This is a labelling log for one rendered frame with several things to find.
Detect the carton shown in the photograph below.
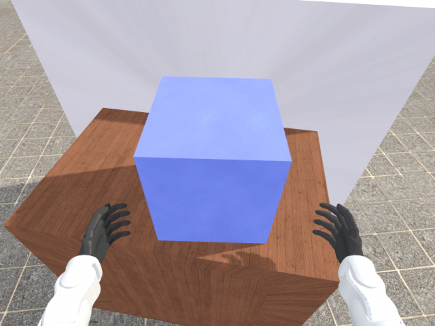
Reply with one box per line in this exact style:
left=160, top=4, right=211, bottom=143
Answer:
left=133, top=76, right=292, bottom=244

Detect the robot right hand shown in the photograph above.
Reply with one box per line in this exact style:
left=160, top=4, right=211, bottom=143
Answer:
left=313, top=203, right=364, bottom=264

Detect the robot right forearm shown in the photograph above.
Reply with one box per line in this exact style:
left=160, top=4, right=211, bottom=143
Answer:
left=338, top=255, right=406, bottom=326

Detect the pedestal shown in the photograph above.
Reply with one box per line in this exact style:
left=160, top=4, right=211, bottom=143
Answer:
left=3, top=108, right=340, bottom=326

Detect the robot left hand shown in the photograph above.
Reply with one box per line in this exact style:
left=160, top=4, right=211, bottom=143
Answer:
left=78, top=203, right=131, bottom=264

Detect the robot left forearm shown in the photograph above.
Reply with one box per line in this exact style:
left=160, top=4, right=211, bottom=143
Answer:
left=37, top=255, right=103, bottom=326

